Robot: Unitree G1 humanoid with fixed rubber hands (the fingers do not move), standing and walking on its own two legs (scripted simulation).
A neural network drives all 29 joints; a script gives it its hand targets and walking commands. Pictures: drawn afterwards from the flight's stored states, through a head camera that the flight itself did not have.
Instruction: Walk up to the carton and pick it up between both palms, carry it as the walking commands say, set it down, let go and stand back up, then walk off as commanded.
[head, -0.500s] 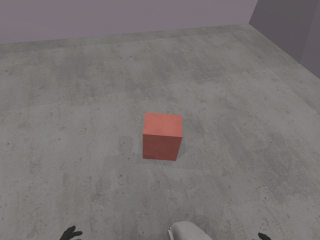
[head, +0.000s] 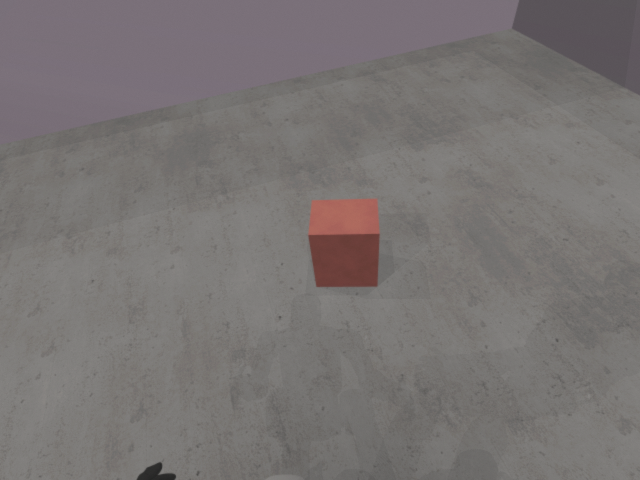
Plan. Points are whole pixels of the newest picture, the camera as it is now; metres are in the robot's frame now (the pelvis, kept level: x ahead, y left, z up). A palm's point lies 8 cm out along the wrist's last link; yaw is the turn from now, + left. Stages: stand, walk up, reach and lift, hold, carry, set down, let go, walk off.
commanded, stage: stand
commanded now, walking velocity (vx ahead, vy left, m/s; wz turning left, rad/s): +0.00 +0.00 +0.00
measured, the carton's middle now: (345, 244) +1.01 -0.07 -0.61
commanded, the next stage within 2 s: none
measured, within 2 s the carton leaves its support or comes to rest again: neither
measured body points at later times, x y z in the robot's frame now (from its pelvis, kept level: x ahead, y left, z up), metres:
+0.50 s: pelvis -0.07 +0.02 +0.01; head -0.07 +0.03 +0.46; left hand +0.05 +0.26 -0.12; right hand -0.02 -0.23 -0.13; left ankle -0.08 +0.12 -0.72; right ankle -0.10 -0.10 -0.73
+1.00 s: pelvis -0.07 +0.02 +0.01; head -0.08 +0.01 +0.46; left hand +0.05 +0.26 -0.10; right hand -0.03 -0.23 -0.14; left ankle -0.08 +0.12 -0.72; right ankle -0.10 -0.10 -0.72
